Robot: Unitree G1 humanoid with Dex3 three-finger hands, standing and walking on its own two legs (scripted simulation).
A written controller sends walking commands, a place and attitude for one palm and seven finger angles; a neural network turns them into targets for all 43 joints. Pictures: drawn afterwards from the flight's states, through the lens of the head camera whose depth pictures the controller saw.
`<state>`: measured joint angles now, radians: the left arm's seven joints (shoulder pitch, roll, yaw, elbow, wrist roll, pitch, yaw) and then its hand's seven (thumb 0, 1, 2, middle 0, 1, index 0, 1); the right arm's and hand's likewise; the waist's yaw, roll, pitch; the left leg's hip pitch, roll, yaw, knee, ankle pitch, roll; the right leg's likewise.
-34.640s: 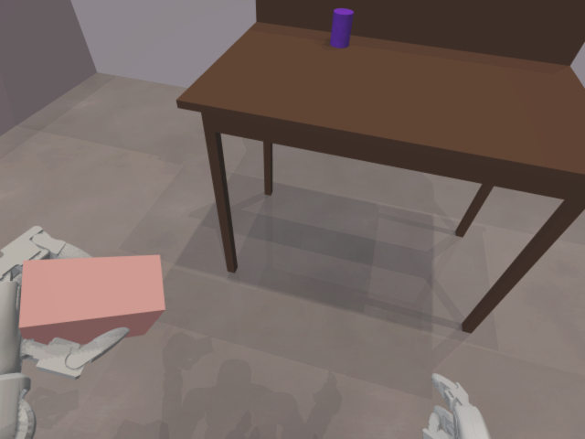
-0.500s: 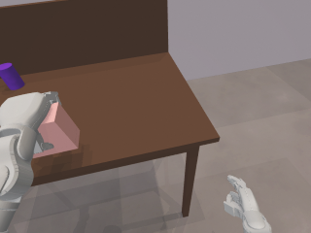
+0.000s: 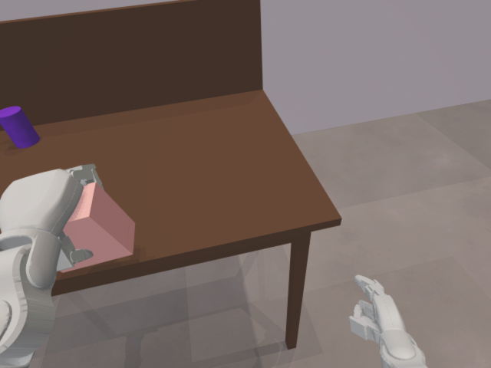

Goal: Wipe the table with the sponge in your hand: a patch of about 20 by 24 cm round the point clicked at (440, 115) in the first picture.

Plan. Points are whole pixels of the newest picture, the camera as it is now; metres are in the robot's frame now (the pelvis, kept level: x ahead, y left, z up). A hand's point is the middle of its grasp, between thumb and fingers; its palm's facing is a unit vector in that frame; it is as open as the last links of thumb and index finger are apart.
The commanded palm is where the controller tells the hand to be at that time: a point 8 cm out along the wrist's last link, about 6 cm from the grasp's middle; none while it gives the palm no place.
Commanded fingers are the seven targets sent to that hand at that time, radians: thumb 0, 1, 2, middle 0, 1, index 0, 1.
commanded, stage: bring the sponge back beside the body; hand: left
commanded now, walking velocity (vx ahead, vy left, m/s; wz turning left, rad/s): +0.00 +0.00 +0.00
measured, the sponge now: (85, 235) +0.22 +0.30 +0.14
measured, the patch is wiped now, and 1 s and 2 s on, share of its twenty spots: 1.00 1.00 1.00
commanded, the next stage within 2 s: step back with the hand held close in 0.48 s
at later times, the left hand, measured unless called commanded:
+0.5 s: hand (71, 228) +0.20 +0.28 +0.18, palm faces +0.25 -0.12 -0.96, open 9.8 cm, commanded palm +0.15 +0.28 +0.25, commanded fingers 0.00 0.10 1.30 -1.20 -1.60 -1.20 -1.60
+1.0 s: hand (105, 202) +0.22 +0.23 +0.22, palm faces +0.42 -0.82 -0.39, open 9.8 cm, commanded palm +0.15 +0.28 +0.24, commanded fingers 0.00 0.10 1.30 -1.20 -1.60 -1.20 -1.60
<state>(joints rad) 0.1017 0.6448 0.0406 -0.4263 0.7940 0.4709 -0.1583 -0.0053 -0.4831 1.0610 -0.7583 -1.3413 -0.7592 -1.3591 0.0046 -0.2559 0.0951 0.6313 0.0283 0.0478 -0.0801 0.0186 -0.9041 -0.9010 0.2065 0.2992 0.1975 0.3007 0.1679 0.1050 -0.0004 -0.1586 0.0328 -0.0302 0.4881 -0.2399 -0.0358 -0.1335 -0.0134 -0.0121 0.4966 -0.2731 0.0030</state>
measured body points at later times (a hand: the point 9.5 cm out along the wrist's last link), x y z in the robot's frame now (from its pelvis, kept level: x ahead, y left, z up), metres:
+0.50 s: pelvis -0.01 +0.00 +0.00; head -0.05 -0.04 +0.45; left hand +0.18 +0.29 +0.23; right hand +0.26 -0.17 -0.05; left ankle +0.02 +0.14 -0.74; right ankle +0.00 -0.12 -0.74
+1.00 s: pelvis -0.02 +0.00 -0.01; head -0.01 +0.00 +0.44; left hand +0.19 +0.27 +0.24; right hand +0.12 -0.25 -0.10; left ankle +0.01 +0.13 -0.73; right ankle +0.00 -0.11 -0.74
